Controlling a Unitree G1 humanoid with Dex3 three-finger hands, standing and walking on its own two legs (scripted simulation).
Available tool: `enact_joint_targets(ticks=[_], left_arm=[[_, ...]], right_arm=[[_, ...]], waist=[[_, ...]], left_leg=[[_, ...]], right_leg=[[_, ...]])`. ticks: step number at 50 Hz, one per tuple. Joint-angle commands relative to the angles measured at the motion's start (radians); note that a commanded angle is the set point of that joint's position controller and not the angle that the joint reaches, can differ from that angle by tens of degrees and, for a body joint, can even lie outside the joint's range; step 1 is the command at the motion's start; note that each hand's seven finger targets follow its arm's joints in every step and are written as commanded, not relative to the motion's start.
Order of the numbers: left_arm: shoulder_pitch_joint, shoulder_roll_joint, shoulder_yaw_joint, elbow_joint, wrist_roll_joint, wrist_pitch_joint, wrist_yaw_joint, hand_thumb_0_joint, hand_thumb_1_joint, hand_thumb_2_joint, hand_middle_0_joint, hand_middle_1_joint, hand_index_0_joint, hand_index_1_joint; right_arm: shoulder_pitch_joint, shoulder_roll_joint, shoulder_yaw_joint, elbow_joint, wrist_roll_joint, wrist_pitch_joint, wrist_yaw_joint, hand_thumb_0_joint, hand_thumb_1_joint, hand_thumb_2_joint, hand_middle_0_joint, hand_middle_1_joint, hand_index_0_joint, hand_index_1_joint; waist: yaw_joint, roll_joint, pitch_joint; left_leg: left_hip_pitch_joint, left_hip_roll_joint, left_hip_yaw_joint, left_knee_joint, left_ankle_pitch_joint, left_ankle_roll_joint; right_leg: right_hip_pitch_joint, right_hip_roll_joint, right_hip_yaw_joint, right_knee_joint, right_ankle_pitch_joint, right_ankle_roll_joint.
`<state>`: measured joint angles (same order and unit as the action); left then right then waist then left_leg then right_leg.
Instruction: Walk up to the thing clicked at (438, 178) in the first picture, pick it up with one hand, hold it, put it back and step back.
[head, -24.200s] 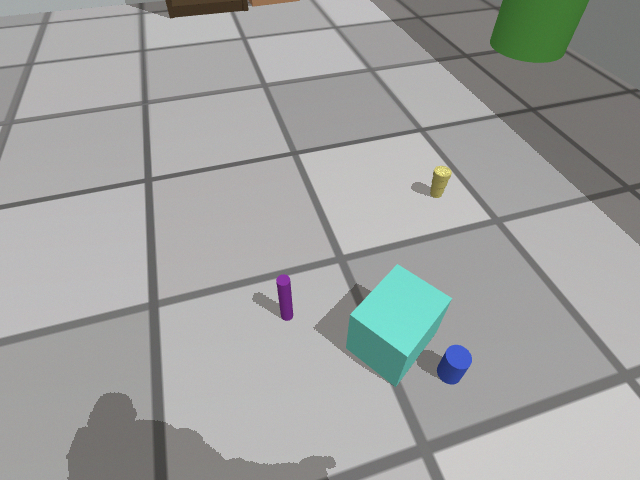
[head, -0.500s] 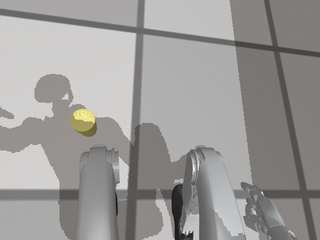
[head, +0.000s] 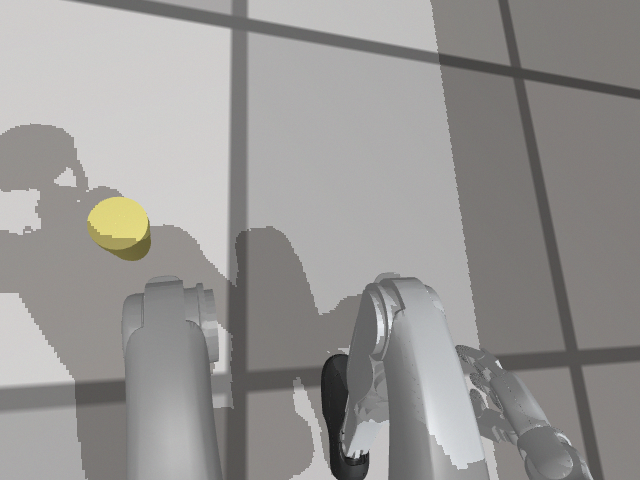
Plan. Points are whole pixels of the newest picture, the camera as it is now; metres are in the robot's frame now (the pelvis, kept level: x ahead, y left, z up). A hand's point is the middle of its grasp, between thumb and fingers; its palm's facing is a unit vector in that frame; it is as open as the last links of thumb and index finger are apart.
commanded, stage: approach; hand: left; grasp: from the side
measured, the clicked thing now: (126, 235) +0.42 +0.25 -0.27
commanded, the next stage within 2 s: close in in 0.20 s
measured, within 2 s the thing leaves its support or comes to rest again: neither
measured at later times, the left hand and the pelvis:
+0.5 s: hand (82, 247) +0.38 +0.30 -0.21, palm faces +0.11 -0.99 +0.06, open 17.6 cm; pelvis -0.01 +0.01 -0.06, yaw -5 degrees
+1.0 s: hand (120, 246) +0.39 +0.25 -0.24, palm faces +0.15 -0.99 +0.05, open 17.1 cm; pelvis -0.02 +0.02 -0.06, yaw -7 degrees
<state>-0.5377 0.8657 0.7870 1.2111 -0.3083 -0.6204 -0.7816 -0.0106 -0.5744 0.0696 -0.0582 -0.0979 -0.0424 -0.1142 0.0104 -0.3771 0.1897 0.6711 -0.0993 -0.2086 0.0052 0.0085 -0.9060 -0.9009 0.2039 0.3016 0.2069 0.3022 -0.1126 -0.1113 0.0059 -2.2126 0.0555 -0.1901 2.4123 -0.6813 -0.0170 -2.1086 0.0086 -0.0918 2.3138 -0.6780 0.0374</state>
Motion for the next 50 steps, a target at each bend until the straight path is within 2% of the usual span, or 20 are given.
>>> enact_joint_targets(ticks=[1,3,6,7,13,15,16,19,22,23,26,29,33,37,40,41,44,47,49,50], left_arm=[[-0.175,0.349,0.043,-0.127,-0.013,-0.129,0.018,0.000,-0.570,0.056,-0.072,-0.093,-0.050,-0.110],[-0.169,0.387,0.059,-0.120,0.002,-0.166,0.038,0.000,-0.562,0.070,-0.065,-0.099,-0.045,-0.114],[-0.150,0.336,0.027,-0.090,0.015,-0.216,0.056,0.000,-0.553,0.085,-0.060,-0.104,-0.040,-0.118],[-0.143,0.331,0.023,-0.084,0.015,-0.232,0.063,0.000,-0.546,0.089,-0.056,-0.107,-0.038,-0.119],[-0.124,0.253,-0.049,-0.009,0.024,-0.314,0.114,0.000,-0.581,0.077,-0.058,-0.104,-0.043,-0.114],[-0.141,0.199,-0.101,0.013,0.024,-0.344,0.138,0.000,-0.577,0.087,-0.056,-0.120,-0.044,-0.126],[-0.153,0.230,-0.089,-0.013,0.028,-0.365,0.157,0.000,-0.611,0.041,-0.057,-0.102,-0.056,-0.101],[-0.137,0.216,-0.103,0.032,0.041,-0.407,0.210,0.000,-0.611,0.033,-0.058,-0.102,-0.062,-0.094],[-0.133,0.221,-0.086,0.013,0.047,-0.451,0.271,0.000,-0.611,0.025,-0.065,-0.092,-0.066,-0.086],[-0.120,0.217,-0.079,0.021,0.048,-0.458,0.290,0.000,-0.611,0.026,-0.064,-0.093,-0.067,-0.086],[-0.119,0.155,-0.130,0.045,0.067,-0.482,0.338,0.000,-0.601,0.029,-0.062,-0.091,-0.066,-0.082],[-0.122,0.093,-0.180,0.044,0.068,-0.503,0.379,0.000,-0.573,0.016,-0.060,-0.072,-0.064,-0.063],[-0.136,0.063,-0.244,0.062,0.088,-0.522,0.430,0.000,-0.541,0.022,-0.054,-0.064,-0.060,-0.052],[-0.155,0.043,-0.269,0.066,0.094,-0.544,0.482,0.000,-0.533,0.028,-0.051,-0.059,-0.059,-0.046],[-0.160,0.069,-0.260,0.079,0.106,-0.569,0.527,0.000,-0.494,0.057,-0.046,-0.060,-0.052,-0.049],[-0.160,0.056,-0.257,0.088,0.110,-0.577,0.541,0.000,-0.477,0.069,-0.054,-0.068,-0.059,-0.057],[-0.171,0.054,-0.275,0.102,0.137,-0.597,0.576,0.000,-0.429,0.101,-0.054,-0.071,-0.055,-0.065],[-0.152,0.049,-0.285,0.110,0.157,-0.609,0.598,0.000,-0.374,0.121,-0.048,-0.066,-0.045,-0.063],[-0.147,0.050,-0.295,0.121,0.165,-0.611,0.613,0.000,-0.356,0.135,-0.047,-0.070,-0.043,-0.068],[-0.149,0.047,-0.298,0.117,0.166,-0.613,0.622,0.000,-0.301,0.171,-0.115,-0.082,-0.097,-0.092]], right_arm=[[0.054,-0.272,-0.061,-0.057,-0.026,-0.009,-0.010,0.000,-0.904,-0.904,0.198,0.300,0.199,0.300],[0.027,-0.282,-0.041,-0.059,-0.046,0.005,-0.005,0.000,-0.902,-0.903,0.199,0.300,0.199,0.300],[-0.011,-0.301,-0.019,-0.065,-0.075,0.028,0.003,0.000,-0.903,-0.904,0.199,0.300,0.199,0.300],[-0.028,-0.307,-0.011,-0.068,-0.081,0.033,0.004,0.000,-0.905,-0.905,0.199,0.300,0.199,0.300],[-0.085,-0.316,0.042,-0.072,-0.127,0.062,0.020,0.000,-0.919,-0.906,0.199,0.300,0.199,0.300],[-0.110,-0.317,0.059,-0.073,-0.138,0.070,0.026,0.000,-0.917,-0.905,0.199,0.300,0.199,0.300],[-0.121,-0.326,0.068,-0.079,-0.146,0.073,0.028,0.000,-0.920,-0.904,0.199,0.300,0.199,0.300],[-0.146,-0.333,0.097,-0.083,-0.161,0.085,0.042,0.000,-0.920,-0.902,0.199,0.300,0.199,0.300],[-0.154,-0.353,0.106,-0.088,-0.178,0.095,0.051,0.000,-0.927,-0.904,0.199,0.300,0.199,0.300],[-0.151,-0.354,0.112,-0.091,-0.181,0.098,0.054,0.000,-0.925,-0.903,0.199,0.300,0.199,0.300],[-0.162,-0.358,0.120,-0.095,-0.194,0.108,0.065,0.000,-0.924,-0.903,0.199,0.300,0.199,0.300],[-0.169,-0.355,0.128,-0.103,-0.214,0.117,0.075,0.000,-0.929,-0.904,0.199,0.300,0.199,0.300],[-0.181,-0.361,0.133,-0.108,-0.219,0.128,0.088,0.000,-0.919,-0.901,0.199,0.300,0.199,0.300],[-0.191,-0.358,0.144,-0.117,-0.227,0.136,0.096,0.000,-0.913,-0.900,0.199,0.300,0.199,0.300],[-0.195,-0.356,0.162,-0.122,-0.237,0.144,0.101,0.000,-0.908,-0.900,0.199,0.300,0.199,0.300],[-0.194,-0.357,0.164,-0.124,-0.243,0.148,0.103,0.000,-0.909,-0.900,0.199,0.300,0.199,0.300],[-0.202,-0.361,0.168,-0.126,-0.256,0.156,0.108,0.000,-0.904,-0.901,0.199,0.300,0.199,0.300],[-0.204,-0.362,0.179,-0.132,-0.268,0.169,0.112,0.000,-0.903,-0.902,0.199,0.300,0.199,0.300],[-0.203,-0.364,0.183,-0.134,-0.270,0.174,0.114,0.000,-0.903,-0.903,0.199,0.300,0.199,0.300],[-0.207,-0.362,0.186,-0.137,-0.272,0.176,0.116,0.000,-0.895,-0.903,0.199,0.300,0.199,0.300]], waist=[[0.006,0.329,-0.579],[0.015,0.376,-0.567],[-0.021,0.430,-0.537],[-0.021,0.441,-0.511],[-0.078,0.407,-0.476],[-0.095,0.393,-0.435],[-0.096,0.406,-0.434],[-0.106,0.386,-0.392],[-0.108,0.418,-0.383],[-0.105,0.424,-0.388],[-0.123,0.435,-0.332],[-0.147,0.404,-0.326],[-0.168,0.368,-0.263],[-0.179,0.338,-0.234],[-0.175,0.336,-0.232],[-0.183,0.339,-0.233],[-0.192,0.367,-0.199],[-0.190,0.388,-0.206],[-0.193,0.377,-0.190],[-0.198,0.373,-0.191]], left_leg=[[0.462,0.004,0.078,-0.228,0.118,0.018],[0.472,0.009,0.073,-0.217,0.129,0.012],[0.499,0.017,0.052,-0.211,0.132,-0.001],[0.494,0.020,0.046,-0.211,0.128,-0.003],[0.462,0.024,0.024,-0.131,0.141,-0.004],[0.446,0.026,0.012,-0.120,0.121,-0.007],[0.445,0.025,0.009,-0.115,0.116,-0.008],[0.422,0.027,-0.007,-0.099,0.094,-0.007],[0.438,0.028,-0.020,-0.098,0.130,-0.017],[0.454,0.029,-0.023,-0.098,0.143,-0.021],[0.427,0.025,-0.034,-0.106,0.105,-0.026],[0.411,0.022,-0.038,-0.081,0.106,-0.022],[0.368,0.020,-0.049,-0.083,0.044,-0.015],[0.344,0.019,-0.062,-0.081,-0.003,-0.010],[0.340,0.021,-0.074,-0.077,0.003,-0.010],[0.359,0.025,-0.087,-0.083,0.016,-0.015],[0.365,0.028,-0.096,-0.092,-0.001,-0.021],[0.401,0.031,-0.110,-0.101,0.035,-0.030],[0.377,0.029,-0.109,-0.095,0.019,-0.025],[0.374,0.029,-0.109,-0.093,0.017,-0.025]], right_leg=[[0.236,0.045,-0.089,-0.170,0.116,-0.070],[0.232,0.047,-0.098,-0.140,0.123,-0.072],[0.217,0.051,-0.126,-0.105,0.136,-0.071],[0.207,0.052,-0.132,-0.093,0.136,-0.071],[0.243,0.061,-0.160,-0.073,0.170,-0.062],[0.219,0.065,-0.172,-0.067,0.160,-0.062],[0.233,0.066,-0.178,-0.065,0.163,-0.061],[0.241,0.069,-0.198,-0.053,0.152,-0.056],[0.260,0.070,-0.211,-0.038,0.185,-0.056],[0.269,0.073,-0.218,-0.035,0.196,-0.055],[0.252,0.073,-0.233,-0.033,0.180,-0.057],[0.273,0.077,-0.237,-0.041,0.198,-0.050],[0.248,0.080,-0.250,-0.048,0.158,-0.048],[0.241,0.086,-0.257,-0.055,0.129,-0.043],[0.251,0.091,-0.261,-0.045,0.134,-0.042],[0.255,0.089,-0.265,-0.036,0.144,-0.040],[0.234,0.090,-0.265,-0.030,0.136,-0.041],[0.243,0.092,-0.274,-0.020,0.163,-0.042],[0.244,0.095,-0.274,-0.027,0.155,-0.041],[0.251,0.096,-0.278,-0.030,0.154,-0.040]])
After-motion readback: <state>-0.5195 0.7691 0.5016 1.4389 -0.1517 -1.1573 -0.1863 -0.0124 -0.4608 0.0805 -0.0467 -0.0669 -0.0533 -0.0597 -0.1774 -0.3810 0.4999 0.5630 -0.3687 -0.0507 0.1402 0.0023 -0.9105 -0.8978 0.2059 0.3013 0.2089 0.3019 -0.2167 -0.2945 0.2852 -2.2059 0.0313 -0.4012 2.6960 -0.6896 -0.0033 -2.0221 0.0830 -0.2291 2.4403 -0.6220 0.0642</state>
